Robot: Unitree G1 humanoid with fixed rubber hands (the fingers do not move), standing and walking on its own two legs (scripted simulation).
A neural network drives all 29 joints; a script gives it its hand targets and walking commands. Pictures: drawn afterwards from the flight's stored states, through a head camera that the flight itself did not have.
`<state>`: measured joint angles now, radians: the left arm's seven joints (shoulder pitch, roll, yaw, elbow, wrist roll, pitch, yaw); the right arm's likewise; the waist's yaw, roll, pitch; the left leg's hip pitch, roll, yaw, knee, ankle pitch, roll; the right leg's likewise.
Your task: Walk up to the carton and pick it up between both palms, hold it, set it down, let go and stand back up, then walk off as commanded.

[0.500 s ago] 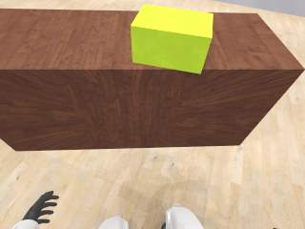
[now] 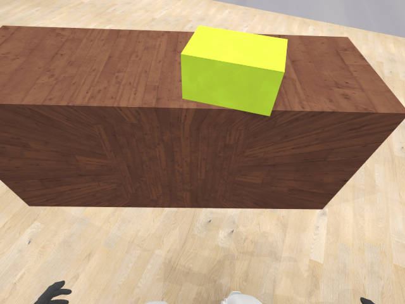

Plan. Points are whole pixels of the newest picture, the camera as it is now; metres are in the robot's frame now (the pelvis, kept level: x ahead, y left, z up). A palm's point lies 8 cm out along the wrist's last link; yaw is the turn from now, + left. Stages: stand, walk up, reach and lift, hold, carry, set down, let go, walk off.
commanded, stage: walk up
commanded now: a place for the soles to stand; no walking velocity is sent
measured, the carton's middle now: (233, 69) +0.78 -0.06 +0.03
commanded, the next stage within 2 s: none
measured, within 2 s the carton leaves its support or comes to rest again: neither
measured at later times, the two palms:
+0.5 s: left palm (46, 286) +0.17 +0.31 -0.07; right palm out of the picture +0.15 -0.39 -0.07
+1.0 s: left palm (112, 204) +0.35 +0.24 -0.09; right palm out of the picture +0.28 -0.46 -0.08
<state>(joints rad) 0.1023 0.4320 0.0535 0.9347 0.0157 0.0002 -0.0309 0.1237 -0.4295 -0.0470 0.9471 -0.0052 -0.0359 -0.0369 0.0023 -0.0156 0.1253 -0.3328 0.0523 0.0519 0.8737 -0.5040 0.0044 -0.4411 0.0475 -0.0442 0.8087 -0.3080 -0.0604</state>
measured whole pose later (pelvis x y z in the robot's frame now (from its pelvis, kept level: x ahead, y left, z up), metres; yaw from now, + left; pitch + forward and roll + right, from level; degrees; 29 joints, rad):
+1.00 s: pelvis +0.24 -0.10 -0.01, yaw -1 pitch -3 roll -1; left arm 0.23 0.49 0.10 0.80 0.01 -0.07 -0.06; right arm 0.30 -0.50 -0.08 0.88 0.00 -0.07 -0.01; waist -0.02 -0.01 0.07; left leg -0.48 0.05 -0.08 1.25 -0.48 0.05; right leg -0.48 -0.01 -0.09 0.89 -0.39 -0.04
